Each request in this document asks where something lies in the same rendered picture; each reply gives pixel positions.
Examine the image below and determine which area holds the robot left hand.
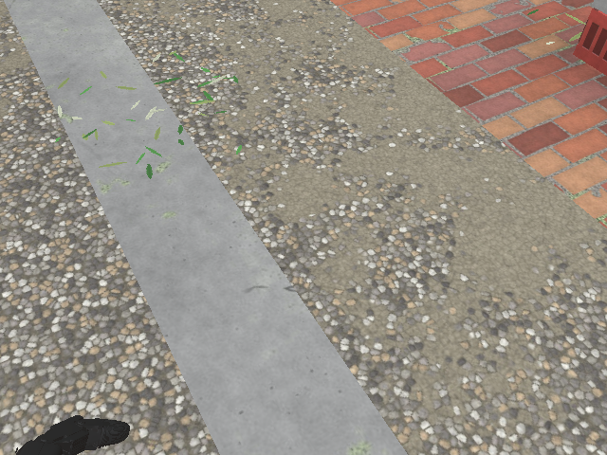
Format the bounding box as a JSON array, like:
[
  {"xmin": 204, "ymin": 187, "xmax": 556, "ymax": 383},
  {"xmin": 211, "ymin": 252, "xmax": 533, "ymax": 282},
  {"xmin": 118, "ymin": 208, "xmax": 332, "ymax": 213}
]
[{"xmin": 15, "ymin": 415, "xmax": 130, "ymax": 455}]

